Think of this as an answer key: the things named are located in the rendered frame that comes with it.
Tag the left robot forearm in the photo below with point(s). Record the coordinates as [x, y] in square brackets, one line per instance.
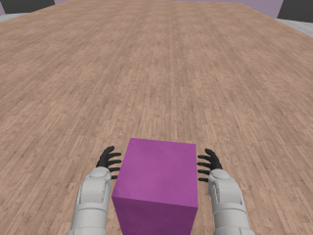
[92, 204]

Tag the right robot forearm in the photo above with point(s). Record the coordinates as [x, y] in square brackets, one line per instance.
[228, 204]

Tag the right robot hand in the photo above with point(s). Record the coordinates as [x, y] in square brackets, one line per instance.
[214, 164]

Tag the left robot hand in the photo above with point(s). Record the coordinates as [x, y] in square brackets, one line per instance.
[104, 161]

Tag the carton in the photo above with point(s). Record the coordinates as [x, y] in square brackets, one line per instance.
[156, 190]

